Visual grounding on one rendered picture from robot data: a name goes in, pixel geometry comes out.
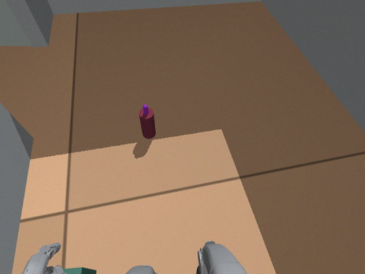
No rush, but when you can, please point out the left robot hand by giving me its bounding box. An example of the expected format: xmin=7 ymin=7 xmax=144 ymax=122
xmin=22 ymin=243 xmax=67 ymax=274

